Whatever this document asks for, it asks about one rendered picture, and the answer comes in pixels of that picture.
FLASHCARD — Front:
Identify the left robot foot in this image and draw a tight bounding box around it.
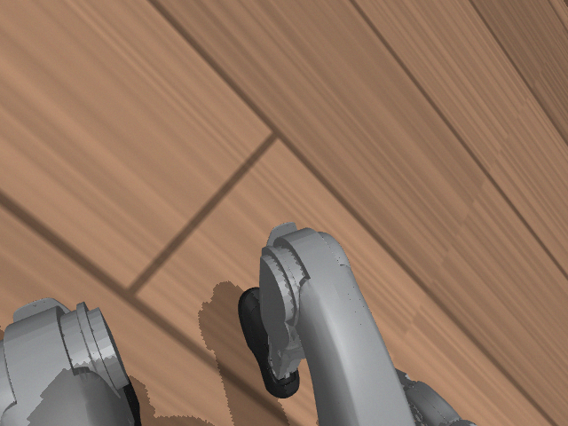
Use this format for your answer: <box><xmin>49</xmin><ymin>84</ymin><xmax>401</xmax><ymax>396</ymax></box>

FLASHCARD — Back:
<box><xmin>123</xmin><ymin>373</ymin><xmax>142</xmax><ymax>426</ymax></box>

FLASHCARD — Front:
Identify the right robot hand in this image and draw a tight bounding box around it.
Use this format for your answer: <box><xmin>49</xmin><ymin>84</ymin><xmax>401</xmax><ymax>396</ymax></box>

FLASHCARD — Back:
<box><xmin>395</xmin><ymin>368</ymin><xmax>462</xmax><ymax>426</ymax></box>

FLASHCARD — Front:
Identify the right robot foot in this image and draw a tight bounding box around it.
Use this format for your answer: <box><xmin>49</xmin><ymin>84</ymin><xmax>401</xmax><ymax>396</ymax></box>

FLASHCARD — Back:
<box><xmin>238</xmin><ymin>287</ymin><xmax>300</xmax><ymax>398</ymax></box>

